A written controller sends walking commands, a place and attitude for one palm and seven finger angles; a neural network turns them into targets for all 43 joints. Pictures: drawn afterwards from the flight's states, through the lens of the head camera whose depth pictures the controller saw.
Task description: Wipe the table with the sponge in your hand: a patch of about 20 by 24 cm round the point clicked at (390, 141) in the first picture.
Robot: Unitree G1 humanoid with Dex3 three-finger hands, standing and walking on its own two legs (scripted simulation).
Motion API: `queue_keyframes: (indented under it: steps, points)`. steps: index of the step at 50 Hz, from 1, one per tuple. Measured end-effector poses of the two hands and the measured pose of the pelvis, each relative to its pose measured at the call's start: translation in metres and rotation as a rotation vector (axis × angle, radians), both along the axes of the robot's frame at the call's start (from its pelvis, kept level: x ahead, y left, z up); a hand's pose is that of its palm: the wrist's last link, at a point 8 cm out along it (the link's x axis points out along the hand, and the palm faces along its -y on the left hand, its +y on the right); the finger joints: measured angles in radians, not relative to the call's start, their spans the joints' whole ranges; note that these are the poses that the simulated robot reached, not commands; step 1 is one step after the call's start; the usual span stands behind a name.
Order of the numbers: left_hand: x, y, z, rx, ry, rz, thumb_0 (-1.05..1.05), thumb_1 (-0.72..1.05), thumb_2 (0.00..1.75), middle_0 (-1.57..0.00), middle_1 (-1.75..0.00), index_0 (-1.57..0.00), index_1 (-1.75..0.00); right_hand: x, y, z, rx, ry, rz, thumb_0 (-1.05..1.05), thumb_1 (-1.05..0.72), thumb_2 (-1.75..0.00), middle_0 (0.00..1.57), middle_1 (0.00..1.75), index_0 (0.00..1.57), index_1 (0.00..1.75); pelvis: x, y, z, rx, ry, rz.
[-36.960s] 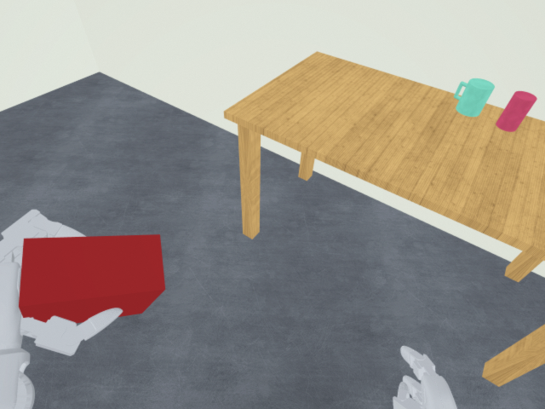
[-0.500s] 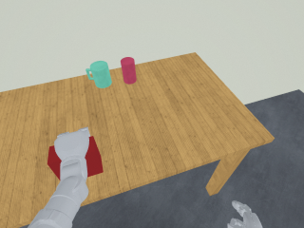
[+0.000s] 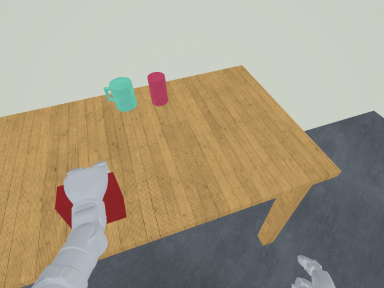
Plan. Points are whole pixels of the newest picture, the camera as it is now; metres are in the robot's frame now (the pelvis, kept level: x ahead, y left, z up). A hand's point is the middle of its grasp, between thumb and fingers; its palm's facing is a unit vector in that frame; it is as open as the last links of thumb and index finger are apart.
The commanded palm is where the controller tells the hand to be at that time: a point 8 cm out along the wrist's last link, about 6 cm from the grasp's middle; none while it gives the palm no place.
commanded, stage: wipe back along the middle lane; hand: left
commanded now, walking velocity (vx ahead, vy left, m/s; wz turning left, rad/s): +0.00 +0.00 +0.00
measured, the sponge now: (96, 207) +0.30 +0.28 -0.06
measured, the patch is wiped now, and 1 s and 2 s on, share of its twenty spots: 0.85 0.85 0.85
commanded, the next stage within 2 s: slide across to the third lane in 0.08 s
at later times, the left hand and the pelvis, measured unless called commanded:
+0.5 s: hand (96, 193) +0.32 +0.27 -0.01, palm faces -0.09 -0.01 -1.00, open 10.3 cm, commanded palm +0.29 +0.22 +0.03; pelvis +0.00 +0.01 +0.00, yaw +1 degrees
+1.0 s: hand (114, 187) +0.33 +0.23 +0.00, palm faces -0.09 +0.00 -1.00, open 10.2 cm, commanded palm +0.31 +0.18 +0.03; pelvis +0.00 +0.01 +0.00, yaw +2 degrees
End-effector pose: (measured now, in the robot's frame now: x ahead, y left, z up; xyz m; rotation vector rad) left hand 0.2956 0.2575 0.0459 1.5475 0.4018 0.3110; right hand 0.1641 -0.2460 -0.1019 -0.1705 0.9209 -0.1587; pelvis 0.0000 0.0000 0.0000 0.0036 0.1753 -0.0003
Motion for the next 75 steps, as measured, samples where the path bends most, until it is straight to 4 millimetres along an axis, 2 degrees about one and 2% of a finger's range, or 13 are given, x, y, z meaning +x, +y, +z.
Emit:
queue_keyframes:
  steps: [29,45,55,67,75]
  points:
    - [0.008,-0.002,0.002,0.004,0.044,-0.017,-0.01,-0.51,1.06,-0.68,-1.37,-0.69,-1.40,0.020,0.024,-0.001,0.027,-0.010,0.045,0.02,-0.90,-0.90,0.20,0.30,0.20,0.30,0.005,0.008,0.001,-0.009,-0.012,0.025]
    - [0.018,-0.028,0.004,0.000,0.029,-0.077,-0.01,-0.51,1.06,-0.69,-1.36,-0.70,-1.39,0.036,0.044,0.000,0.075,-0.008,0.098,0.02,-0.90,-0.90,0.20,0.30,0.20,0.30,0.006,0.009,0.002,-0.010,-0.022,0.040]
    - [0.026,-0.046,0.004,-0.003,0.030,-0.087,-0.01,-0.51,1.06,-0.69,-1.36,-0.70,-1.39,0.030,0.037,0.000,0.075,0.012,0.089,0.01,-0.90,-0.90,0.20,0.30,0.20,0.30,0.002,0.005,0.003,-0.007,-0.025,0.035]
    - [0.025,-0.051,0.002,-0.003,0.020,-0.071,-0.01,-0.51,1.06,-0.68,-1.37,-0.69,-1.40,0.012,0.016,0.000,0.051,0.041,0.043,0.01,-0.90,-0.90,0.20,0.30,0.20,0.30,0.000,-0.001,0.005,-0.004,-0.024,0.021]
    - [0.024,-0.051,0.002,-0.008,0.019,-0.065,-0.01,-0.50,1.06,-0.68,-1.38,-0.69,-1.40,0.006,0.010,0.001,0.042,0.039,0.023,0.02,-0.90,-0.90,0.20,0.30,0.19,0.30,-0.002,-0.002,0.006,-0.002,-0.025,0.015]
